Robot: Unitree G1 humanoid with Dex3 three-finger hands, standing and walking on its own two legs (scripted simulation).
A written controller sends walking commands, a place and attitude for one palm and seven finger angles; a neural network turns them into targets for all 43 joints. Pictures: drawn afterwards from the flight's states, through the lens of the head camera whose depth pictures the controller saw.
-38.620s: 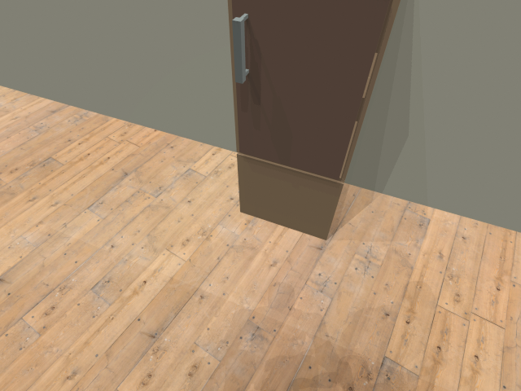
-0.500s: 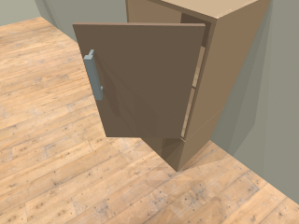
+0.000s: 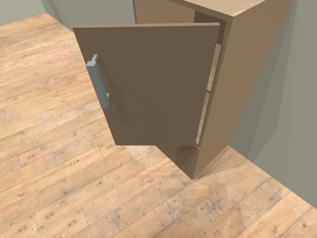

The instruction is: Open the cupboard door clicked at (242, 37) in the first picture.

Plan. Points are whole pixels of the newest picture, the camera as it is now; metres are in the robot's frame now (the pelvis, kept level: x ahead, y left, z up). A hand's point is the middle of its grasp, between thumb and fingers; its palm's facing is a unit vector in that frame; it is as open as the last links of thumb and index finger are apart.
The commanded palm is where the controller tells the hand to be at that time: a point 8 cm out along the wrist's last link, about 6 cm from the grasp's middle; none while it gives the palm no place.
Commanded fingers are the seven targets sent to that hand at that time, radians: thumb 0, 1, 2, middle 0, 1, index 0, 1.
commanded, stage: look again from close up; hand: left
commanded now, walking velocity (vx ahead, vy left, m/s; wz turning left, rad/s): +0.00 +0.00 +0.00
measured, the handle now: (100, 82) +0.55 +0.23 +0.08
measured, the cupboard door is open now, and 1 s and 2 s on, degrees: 46 46 46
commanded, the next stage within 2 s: raise the hand with hooked fingers in 0.42 s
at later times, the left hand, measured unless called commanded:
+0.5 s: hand out of the picture +0.07 +0.16 -0.17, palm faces +0.01 -0.97 -0.23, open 7.4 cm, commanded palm none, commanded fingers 0.00 0.90 0.90 -0.20 -0.30 -0.20 -0.30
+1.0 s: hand (88, 227) +0.16 +0.19 -0.05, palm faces +0.13 -0.99 +0.01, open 8.9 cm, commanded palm +0.16 +0.24 -0.02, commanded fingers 0.00 0.32 0.65 -0.24 -0.68 -0.24 -0.68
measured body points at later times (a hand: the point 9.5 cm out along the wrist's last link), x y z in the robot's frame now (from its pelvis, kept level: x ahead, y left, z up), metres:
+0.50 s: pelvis +0.03 -0.03 +0.00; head +0.05 -0.04 +0.45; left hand +0.07 +0.21 -0.15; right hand +0.05 -0.25 -0.16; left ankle -0.01 +0.09 -0.74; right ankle +0.03 -0.11 -0.74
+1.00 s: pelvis -0.02 -0.02 -0.07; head +0.03 +0.00 +0.38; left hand +0.14 +0.24 -0.05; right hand +0.24 -0.26 -0.09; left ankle -0.01 +0.10 -0.74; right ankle +0.03 -0.11 -0.74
